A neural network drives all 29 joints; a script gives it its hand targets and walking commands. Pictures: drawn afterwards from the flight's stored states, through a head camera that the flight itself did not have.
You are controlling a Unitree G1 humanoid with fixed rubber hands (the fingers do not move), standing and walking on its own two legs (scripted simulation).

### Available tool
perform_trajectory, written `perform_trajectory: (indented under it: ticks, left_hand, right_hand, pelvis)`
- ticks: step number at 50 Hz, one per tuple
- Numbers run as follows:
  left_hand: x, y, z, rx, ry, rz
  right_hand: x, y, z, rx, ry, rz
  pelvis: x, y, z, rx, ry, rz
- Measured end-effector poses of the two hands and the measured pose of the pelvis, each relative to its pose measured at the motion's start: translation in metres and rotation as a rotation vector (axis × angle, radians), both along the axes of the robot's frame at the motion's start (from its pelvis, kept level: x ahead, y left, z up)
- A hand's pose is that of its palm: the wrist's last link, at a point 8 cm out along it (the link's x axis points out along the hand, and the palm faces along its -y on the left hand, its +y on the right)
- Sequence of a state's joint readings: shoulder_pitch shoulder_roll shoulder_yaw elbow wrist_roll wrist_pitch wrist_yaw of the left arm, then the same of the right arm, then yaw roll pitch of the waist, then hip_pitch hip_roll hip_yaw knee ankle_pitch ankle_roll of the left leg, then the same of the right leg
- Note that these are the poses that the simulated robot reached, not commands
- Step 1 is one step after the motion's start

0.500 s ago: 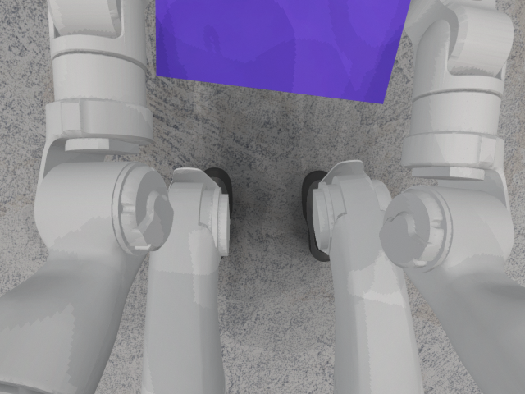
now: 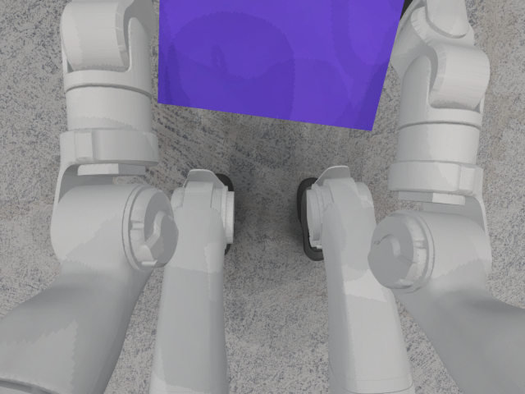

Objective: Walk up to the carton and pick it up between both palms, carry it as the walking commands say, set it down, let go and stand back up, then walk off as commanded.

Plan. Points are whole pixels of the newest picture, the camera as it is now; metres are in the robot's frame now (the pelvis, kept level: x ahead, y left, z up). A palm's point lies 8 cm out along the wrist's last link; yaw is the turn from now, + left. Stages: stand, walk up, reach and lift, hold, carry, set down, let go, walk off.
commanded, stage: reach and lift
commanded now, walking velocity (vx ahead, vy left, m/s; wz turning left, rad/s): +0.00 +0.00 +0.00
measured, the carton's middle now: (273, 14) +0.53 -0.01 -0.17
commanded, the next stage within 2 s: none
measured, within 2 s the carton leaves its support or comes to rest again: neither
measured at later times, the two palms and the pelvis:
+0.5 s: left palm out of the picture +0.54 +0.14 -0.03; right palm out of the picture +0.51 -0.15 -0.04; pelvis -0.01 +0.00 +0.05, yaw +0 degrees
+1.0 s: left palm out of the picture +0.52 +0.13 +0.06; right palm out of the picture +0.48 -0.16 +0.05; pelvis +0.01 +0.01 +0.10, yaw +0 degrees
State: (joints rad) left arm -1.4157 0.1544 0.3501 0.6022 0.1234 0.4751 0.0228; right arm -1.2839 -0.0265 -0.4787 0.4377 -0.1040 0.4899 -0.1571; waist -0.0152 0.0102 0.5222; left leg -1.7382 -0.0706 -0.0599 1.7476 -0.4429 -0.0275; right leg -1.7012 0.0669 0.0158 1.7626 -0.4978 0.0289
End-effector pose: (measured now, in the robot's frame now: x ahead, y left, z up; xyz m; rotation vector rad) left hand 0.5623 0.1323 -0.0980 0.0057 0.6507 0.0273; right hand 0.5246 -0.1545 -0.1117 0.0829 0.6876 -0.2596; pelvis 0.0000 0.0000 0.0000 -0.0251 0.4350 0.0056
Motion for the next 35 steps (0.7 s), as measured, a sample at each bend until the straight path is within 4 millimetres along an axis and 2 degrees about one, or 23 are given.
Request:
perform_trajectory:
  ticks: [8, 17, 26, 35]
  left_hand:
    - [-0.007, -0.004, 0.026, -0.006, -0.021, 0.002]
    - [-0.013, -0.002, 0.051, -0.004, -0.028, 0.007]
    - [-0.023, 0.005, 0.071, -0.015, -0.018, 0.015]
    - [-0.029, 0.001, 0.098, -0.02, -0.017, 0.0]
  right_hand:
    - [-0.004, -0.005, 0.031, -0.005, -0.02, -0.002]
    - [-0.01, -0.003, 0.053, 0.012, -0.032, -0.006]
    - [-0.016, 0.004, 0.079, -0.011, -0.02, 0.011]
    - [-0.026, 0.0, 0.108, -0.02, -0.022, -0.006]
  pelvis:
    - [-0.006, 0.001, 0.015, 0.003, -0.037, -0.005]
    - [-0.011, 0.002, 0.029, 0.008, -0.059, -0.01]
    - [-0.008, 0.003, 0.051, 0.002, -0.081, -0.002]
    - [-0.003, 0.008, 0.071, -0.01, -0.105, 0.002]
